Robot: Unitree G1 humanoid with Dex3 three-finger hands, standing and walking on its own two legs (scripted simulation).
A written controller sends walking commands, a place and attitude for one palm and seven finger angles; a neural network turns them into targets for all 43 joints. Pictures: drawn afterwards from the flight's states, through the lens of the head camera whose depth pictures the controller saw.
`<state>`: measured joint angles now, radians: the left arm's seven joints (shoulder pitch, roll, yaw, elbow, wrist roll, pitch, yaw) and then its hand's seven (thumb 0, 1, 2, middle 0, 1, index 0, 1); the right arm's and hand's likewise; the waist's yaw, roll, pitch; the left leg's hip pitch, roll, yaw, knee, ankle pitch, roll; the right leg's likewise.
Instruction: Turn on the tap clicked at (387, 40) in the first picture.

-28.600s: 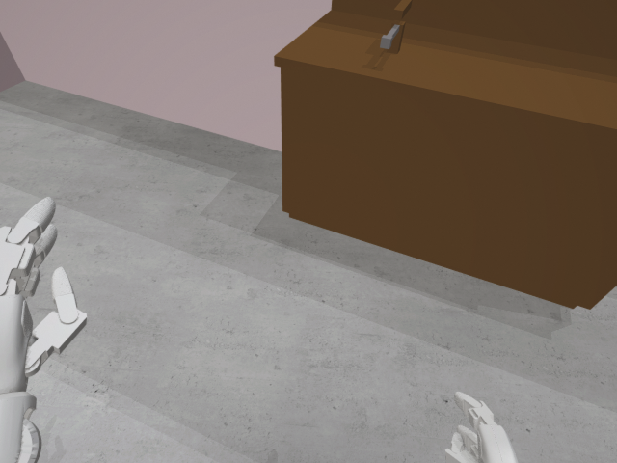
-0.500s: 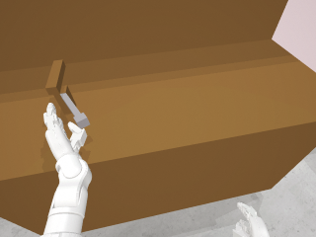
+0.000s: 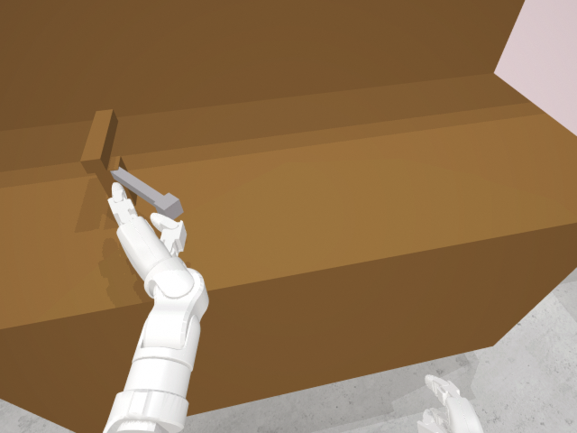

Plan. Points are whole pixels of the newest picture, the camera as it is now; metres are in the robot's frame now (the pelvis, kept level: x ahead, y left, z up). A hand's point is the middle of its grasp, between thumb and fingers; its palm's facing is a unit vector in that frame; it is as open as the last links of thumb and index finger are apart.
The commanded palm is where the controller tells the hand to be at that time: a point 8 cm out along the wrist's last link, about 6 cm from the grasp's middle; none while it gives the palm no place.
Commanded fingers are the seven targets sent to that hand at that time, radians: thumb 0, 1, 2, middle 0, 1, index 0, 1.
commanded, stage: push the lever round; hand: left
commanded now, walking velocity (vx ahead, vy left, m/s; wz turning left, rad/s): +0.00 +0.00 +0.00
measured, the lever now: (168, 207) +0.40 +0.21 +0.10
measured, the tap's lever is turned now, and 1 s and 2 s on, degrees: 41 73 84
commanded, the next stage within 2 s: lift the hand up off the lever in 1.10 s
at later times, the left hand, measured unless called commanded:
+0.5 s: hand (205, 208) +0.40 +0.16 +0.10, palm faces +0.77 -0.63 -0.10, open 7.7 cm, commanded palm +0.35 +0.18 +0.10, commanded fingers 0.00 0.90 0.90 -0.15 -0.15 -0.15 -0.15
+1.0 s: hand (215, 192) +0.44 +0.15 +0.10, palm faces +0.79 -0.60 -0.13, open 7.9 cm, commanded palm +0.39 +0.17 +0.10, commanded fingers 0.00 0.90 0.90 -0.15 -0.15 -0.15 -0.15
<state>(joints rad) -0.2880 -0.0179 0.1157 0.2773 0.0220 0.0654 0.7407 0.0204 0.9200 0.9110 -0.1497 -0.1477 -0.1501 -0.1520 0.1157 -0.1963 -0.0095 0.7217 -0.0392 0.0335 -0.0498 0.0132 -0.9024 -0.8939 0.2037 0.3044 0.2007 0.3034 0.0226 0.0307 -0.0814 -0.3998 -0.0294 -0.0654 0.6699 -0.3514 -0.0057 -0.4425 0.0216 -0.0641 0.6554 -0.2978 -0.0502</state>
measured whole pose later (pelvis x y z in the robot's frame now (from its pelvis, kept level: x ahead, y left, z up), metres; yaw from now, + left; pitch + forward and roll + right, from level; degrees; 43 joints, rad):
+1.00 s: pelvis +0.00 -0.01 -0.01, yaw +0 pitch +11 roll +0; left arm -0.70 -0.03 0.27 0.71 0.11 0.05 0.96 0.02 0.90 0.90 -0.15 -0.15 -0.12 -0.14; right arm 0.17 -0.20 -0.04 0.78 -0.09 0.04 0.01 0.01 -0.90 -0.89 0.20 0.30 0.20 0.30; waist -0.04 0.02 -0.13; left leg -0.54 -0.02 -0.07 0.73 -0.37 -0.02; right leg -0.59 0.03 -0.08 0.71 -0.32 -0.07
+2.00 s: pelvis +0.01 +0.00 +0.00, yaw +0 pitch +8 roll +0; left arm -0.68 -0.04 0.26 0.61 0.09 0.15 0.93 0.02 0.90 0.90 -0.15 -0.15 -0.15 -0.15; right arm 0.17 -0.19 -0.04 0.77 -0.08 0.03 0.02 0.01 -0.90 -0.89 0.20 0.30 0.20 0.30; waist -0.02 0.03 -0.12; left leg -0.45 -0.02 -0.06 0.67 -0.36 -0.01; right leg -0.50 0.03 -0.06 0.65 -0.30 -0.05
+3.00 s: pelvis +0.01 -0.01 +0.01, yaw +0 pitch +5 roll +0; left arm -0.66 -0.05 0.23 0.46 0.06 0.31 0.90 0.02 0.90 0.90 -0.15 -0.15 -0.15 -0.15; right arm 0.12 -0.19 -0.02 0.78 -0.06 0.03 0.00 0.01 -0.90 -0.89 0.20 0.30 0.20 0.30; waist 0.01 0.03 -0.10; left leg -0.33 -0.01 -0.06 0.56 -0.31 -0.02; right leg -0.38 0.03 -0.06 0.56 -0.26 -0.06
